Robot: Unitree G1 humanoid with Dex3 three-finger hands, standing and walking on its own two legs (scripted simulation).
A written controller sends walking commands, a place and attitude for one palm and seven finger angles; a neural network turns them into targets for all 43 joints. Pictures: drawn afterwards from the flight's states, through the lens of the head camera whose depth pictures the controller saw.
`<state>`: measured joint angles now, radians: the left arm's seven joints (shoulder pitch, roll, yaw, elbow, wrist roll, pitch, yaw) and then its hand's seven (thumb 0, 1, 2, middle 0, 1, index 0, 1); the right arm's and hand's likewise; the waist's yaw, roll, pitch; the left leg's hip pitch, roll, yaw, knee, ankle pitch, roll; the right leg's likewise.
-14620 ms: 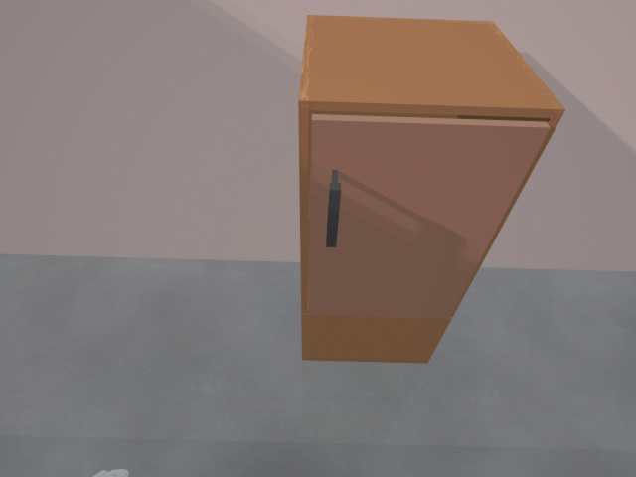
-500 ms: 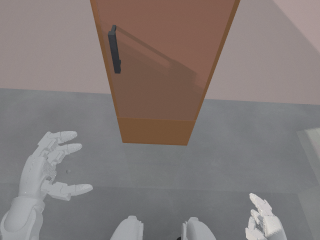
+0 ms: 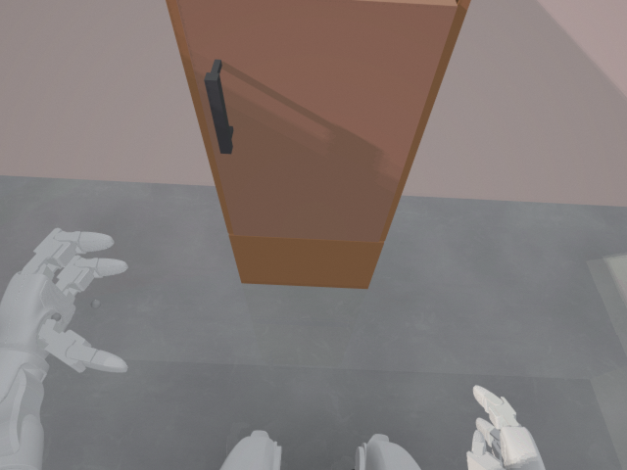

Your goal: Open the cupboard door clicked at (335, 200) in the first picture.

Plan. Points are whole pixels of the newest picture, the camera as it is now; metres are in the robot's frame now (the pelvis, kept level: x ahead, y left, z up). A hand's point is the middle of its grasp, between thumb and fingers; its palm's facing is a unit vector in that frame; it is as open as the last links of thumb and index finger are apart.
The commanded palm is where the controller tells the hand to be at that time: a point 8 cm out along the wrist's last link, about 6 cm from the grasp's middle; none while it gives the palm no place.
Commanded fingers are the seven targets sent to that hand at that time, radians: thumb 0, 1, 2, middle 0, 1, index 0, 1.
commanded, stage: raise the hand with hooked fingers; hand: left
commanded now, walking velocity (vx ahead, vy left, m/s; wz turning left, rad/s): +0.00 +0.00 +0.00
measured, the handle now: (222, 109) +0.64 +0.20 +0.05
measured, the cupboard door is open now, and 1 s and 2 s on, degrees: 0 0 0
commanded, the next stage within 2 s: move the hooked fingers beside the handle in 0.52 s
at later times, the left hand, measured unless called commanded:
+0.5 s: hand (102, 299) +0.29 +0.27 +0.05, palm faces +0.05 -1.00 -0.04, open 13.9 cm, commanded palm +0.26 +0.31 +0.06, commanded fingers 0.00 -0.50 0.30 -0.30 -1.20 -0.30 -1.20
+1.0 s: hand (124, 249) +0.36 +0.26 +0.06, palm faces +0.03 -1.00 -0.03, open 13.9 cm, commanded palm +0.34 +0.31 +0.05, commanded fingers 0.00 -0.50 0.30 -0.30 -1.20 -0.30 -1.20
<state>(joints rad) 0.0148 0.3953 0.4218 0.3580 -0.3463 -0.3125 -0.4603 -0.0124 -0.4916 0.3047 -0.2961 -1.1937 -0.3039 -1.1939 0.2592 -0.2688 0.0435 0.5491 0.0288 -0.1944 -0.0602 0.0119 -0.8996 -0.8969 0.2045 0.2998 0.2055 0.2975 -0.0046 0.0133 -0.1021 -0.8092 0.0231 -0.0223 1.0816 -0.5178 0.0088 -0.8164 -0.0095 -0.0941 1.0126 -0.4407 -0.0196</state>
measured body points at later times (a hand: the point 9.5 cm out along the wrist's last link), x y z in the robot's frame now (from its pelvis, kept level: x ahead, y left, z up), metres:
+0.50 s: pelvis +0.00 +0.00 +0.00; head +0.07 +0.01 +0.45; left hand +0.28 +0.32 +0.06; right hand +0.15 -0.25 -0.08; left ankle +0.01 +0.11 -0.67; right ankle +0.03 -0.11 -0.67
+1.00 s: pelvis -0.01 +0.00 +0.00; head +0.08 +0.02 +0.44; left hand +0.35 +0.32 +0.06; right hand +0.13 -0.26 -0.09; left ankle +0.01 +0.11 -0.67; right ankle +0.03 -0.11 -0.67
